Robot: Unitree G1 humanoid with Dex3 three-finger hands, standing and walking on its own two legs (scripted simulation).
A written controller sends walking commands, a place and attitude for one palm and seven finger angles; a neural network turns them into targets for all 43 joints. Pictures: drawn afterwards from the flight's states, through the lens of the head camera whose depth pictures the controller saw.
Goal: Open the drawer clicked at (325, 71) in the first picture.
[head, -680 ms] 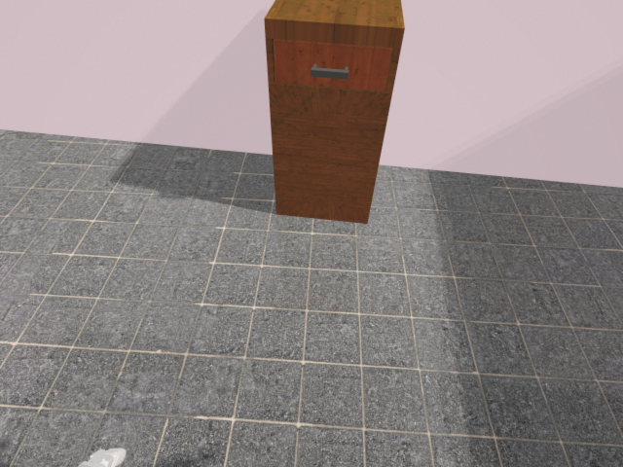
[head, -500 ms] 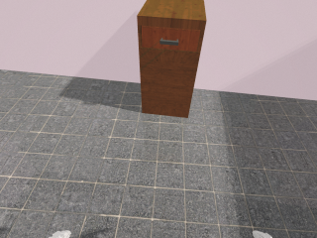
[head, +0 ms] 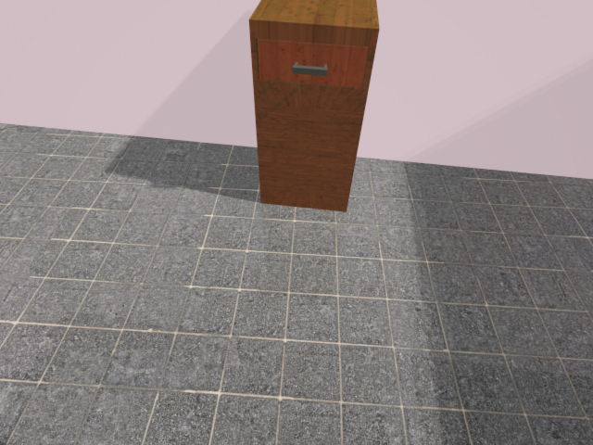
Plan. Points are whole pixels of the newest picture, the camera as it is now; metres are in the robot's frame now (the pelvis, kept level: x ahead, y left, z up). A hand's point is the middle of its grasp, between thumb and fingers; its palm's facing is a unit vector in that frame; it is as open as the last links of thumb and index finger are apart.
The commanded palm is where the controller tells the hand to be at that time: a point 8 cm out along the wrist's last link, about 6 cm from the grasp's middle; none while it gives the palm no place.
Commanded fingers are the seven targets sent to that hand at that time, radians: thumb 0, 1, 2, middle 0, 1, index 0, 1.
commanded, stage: stand and wait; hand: left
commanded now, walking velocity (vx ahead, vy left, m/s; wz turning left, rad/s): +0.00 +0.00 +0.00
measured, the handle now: (310, 68) +1.29 +0.02 -0.06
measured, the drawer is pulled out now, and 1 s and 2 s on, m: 0.00 0.00 0.00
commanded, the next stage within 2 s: look at it before walking up in 0.14 s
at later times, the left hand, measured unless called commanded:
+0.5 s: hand out of the picture +0.07 +0.24 -0.16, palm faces -0.04 -0.94 -0.33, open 7.4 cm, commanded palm none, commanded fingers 0.00 0.90 0.90 -0.20 -0.30 -0.20 -0.30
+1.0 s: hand out of the picture +0.07 +0.23 -0.16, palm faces -0.04 -0.95 -0.30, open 7.4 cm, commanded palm none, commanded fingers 0.00 0.90 0.90 -0.20 -0.30 -0.20 -0.30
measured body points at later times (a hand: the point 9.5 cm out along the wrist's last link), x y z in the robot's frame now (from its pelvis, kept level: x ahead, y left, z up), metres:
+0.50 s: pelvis +0.00 +0.00 +0.00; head +0.00 +0.00 +0.45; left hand +0.07 +0.29 -0.13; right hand +0.07 -0.30 -0.13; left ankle +0.01 +0.12 -0.74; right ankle +0.01 -0.13 -0.74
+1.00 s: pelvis +0.02 -0.01 +0.00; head +0.01 +0.00 +0.45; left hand +0.08 +0.28 -0.14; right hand +0.08 -0.29 -0.14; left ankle +0.01 +0.12 -0.74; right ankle +0.01 -0.13 -0.74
